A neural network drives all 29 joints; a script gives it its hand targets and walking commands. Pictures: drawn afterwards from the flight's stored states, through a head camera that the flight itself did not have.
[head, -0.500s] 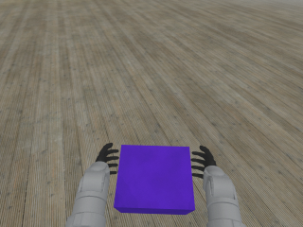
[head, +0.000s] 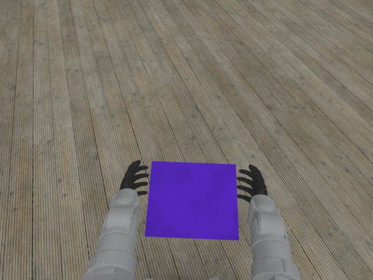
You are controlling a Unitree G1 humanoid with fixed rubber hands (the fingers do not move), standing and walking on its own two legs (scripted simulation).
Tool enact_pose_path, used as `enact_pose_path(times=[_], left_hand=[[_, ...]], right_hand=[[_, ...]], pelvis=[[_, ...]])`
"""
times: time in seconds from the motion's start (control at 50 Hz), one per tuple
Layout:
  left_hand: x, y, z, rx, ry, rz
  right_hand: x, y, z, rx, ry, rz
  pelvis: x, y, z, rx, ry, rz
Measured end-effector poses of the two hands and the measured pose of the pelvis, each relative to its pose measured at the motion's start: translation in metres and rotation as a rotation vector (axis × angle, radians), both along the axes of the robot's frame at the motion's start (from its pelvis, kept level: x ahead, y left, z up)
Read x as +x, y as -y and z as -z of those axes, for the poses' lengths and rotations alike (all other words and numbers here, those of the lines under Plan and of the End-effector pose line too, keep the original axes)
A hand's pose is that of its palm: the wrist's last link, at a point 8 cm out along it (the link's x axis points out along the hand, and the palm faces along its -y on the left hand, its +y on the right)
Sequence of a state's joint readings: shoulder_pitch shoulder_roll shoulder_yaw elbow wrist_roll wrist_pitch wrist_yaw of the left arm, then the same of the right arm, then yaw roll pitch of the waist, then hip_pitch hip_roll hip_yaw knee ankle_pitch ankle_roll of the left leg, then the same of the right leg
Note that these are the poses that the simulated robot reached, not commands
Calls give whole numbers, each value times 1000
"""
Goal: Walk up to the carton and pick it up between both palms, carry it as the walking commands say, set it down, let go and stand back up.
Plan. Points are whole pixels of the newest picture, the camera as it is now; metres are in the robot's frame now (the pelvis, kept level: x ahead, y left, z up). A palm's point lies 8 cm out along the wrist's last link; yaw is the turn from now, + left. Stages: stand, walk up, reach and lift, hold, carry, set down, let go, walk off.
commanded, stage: set down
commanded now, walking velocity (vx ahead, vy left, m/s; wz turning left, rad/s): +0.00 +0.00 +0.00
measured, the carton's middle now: (191, 201) +0.34 -0.03 -0.13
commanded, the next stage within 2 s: none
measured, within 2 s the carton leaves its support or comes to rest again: neither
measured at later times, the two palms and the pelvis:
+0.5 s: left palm (137, 195) +0.36 +0.12 -0.12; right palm (247, 200) +0.33 -0.18 -0.12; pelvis -0.03 +0.01 -0.07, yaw +0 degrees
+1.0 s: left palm (144, 197) +0.38 +0.11 -0.21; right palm (239, 203) +0.36 -0.19 -0.21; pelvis -0.03 +0.00 -0.14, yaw +0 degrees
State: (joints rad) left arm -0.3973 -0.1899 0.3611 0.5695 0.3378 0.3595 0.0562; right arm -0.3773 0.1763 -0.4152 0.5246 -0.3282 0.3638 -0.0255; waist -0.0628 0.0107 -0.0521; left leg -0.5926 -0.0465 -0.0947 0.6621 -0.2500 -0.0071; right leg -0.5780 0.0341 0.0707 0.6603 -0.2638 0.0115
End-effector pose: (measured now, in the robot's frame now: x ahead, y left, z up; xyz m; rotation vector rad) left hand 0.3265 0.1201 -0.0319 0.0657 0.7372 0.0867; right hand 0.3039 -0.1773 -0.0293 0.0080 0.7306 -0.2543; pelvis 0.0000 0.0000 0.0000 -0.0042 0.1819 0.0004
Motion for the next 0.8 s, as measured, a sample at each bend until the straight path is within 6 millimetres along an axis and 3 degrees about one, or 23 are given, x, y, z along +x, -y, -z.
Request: enact_pose_path(times=[0.34, 0.8], left_hand=[[18, 3, 60, -11, 29, -20], [46, 8, 143, -27, 31, -48]], right_hand=[[18, 3, 59, 20, 30, 12], [45, 8, 145, 35, 28, 26]], pelvis=[[-31, -5, 48, 4, -213, 6], [-26, -1, 114, 5, -441, -1]])
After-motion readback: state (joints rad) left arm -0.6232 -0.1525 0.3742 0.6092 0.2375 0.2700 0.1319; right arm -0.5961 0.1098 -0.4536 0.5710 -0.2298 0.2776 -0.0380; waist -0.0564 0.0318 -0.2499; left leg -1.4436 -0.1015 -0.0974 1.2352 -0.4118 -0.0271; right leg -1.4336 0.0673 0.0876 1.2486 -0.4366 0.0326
